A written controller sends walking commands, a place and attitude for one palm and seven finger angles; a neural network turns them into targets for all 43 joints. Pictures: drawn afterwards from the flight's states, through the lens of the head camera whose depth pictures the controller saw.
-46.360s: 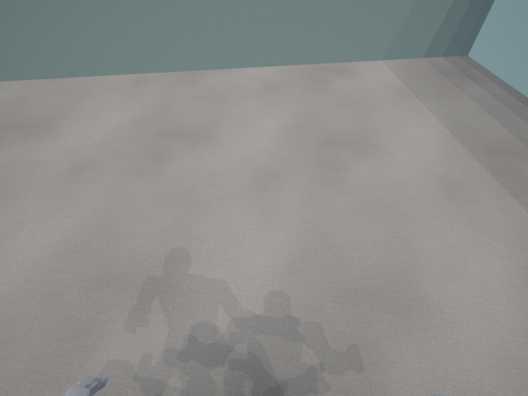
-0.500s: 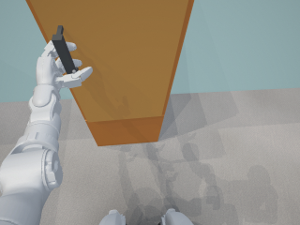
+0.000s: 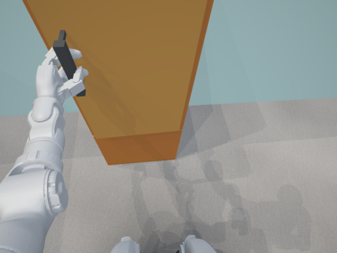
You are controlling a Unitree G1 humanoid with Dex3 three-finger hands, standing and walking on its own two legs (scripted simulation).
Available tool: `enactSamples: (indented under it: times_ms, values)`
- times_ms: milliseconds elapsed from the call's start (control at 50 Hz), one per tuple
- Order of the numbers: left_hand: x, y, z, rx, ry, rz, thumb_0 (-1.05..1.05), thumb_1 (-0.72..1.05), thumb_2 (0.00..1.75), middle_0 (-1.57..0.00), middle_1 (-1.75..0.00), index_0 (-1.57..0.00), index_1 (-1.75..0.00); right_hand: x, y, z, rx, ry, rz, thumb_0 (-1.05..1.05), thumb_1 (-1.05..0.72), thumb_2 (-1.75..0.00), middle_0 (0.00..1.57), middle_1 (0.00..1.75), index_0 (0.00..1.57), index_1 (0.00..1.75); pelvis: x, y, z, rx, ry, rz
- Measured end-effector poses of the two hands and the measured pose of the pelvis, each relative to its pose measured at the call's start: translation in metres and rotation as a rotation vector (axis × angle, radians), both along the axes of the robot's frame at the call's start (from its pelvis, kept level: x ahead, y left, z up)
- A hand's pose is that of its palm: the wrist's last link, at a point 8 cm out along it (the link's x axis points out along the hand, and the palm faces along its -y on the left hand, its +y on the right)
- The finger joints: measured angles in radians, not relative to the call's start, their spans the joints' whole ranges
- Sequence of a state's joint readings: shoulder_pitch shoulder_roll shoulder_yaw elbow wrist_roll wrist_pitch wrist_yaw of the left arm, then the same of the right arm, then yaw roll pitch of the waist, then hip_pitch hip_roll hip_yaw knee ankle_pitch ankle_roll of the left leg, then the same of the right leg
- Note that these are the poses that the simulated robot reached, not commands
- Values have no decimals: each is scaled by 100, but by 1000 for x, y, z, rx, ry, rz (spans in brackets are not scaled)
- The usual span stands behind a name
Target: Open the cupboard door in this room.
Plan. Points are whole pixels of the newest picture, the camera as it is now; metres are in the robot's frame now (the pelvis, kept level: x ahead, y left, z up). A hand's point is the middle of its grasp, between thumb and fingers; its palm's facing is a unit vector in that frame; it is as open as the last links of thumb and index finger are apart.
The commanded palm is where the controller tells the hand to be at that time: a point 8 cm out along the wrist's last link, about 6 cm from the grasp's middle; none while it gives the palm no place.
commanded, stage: pull the door open along its arc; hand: left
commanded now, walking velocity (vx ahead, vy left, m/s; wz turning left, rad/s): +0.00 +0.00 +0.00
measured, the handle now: (72, 65) +0.55 +0.20 +0.10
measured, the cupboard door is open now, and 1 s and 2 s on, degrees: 2 50 44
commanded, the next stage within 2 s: open thumb and fingers to let go in 0.86 s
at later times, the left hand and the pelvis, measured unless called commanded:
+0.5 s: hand (101, 124) +0.37 +0.12 +0.10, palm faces +0.24 -0.97 +0.11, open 6.4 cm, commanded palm +0.31 +0.16 +0.09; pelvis +0.02 +0.00 +0.02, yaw +0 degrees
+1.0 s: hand (153, 160) +0.29 +0.02 +0.10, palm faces +0.34 -0.94 -0.04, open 6.7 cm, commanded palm +0.25 +0.06 +0.09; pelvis +0.02 -0.06 +0.02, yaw +5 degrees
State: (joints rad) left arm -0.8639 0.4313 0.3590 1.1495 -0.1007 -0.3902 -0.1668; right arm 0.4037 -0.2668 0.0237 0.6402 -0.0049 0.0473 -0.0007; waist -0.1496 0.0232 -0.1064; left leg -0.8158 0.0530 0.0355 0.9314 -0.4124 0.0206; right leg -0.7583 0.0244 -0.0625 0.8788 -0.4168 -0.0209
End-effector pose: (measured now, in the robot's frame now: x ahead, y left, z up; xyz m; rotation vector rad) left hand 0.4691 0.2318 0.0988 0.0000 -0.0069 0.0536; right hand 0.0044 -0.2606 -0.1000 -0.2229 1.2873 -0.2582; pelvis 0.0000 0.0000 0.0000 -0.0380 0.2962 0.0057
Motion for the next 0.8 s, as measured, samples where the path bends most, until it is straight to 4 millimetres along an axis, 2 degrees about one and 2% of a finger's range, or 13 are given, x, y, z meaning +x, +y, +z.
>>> enactSamples:
  times_ms: [100,180,340,460,580,680,800]
  values:
    - [-7,-1,-1,-2,-6,-7,0,72,79,-34,-134,-33,-133,8,0,1,10,-22,-4,1,-90,-90,20,30,20,29,4,0,2,5,-5,-10]
    - [-20,-4,-1,-5,-12,-18,0,72,77,-33,-134,-32,-132,21,2,3,25,-60,-7,1,-90,-90,20,30,20,29,9,0,6,9,-20,-18]
    - [-67,-21,-3,-30,-34,-43,0,69,74,-34,-134,-30,-131,70,7,13,62,-210,30,1,-91,-90,20,30,20,29,17,0,13,16,-67,-23]
    - [-113,-53,-4,-102,-45,139,1,67,74,-33,-134,-32,-128,122,19,21,103,-348,136,1,-91,-90,20,30,20,29,17,0,16,22,-99,-11]
    - [-161,-96,0,-105,-21,267,2,66,72,-32,-132,-32,-130,167,37,33,154,-466,233,1,-91,-90,20,30,20,29,16,-6,16,33,-137,3]
    - [-191,-130,5,-24,3,295,2,64,72,-32,-131,-33,-132,191,45,41,179,-523,283,1,-91,-90,20,30,20,29,16,-16,17,42,-174,21]
    - [-210,-154,8,26,37,246,2,62,69,-33,-130,-34,-133,202,40,49,203,-564,279,1,-90,-90,20,30,20,30,17,-33,19,49,-217,32]
